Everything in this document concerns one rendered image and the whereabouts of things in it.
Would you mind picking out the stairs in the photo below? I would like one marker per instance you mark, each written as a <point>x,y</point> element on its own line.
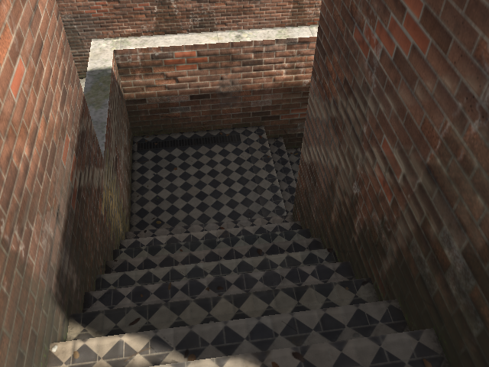
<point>286,163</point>
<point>246,293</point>

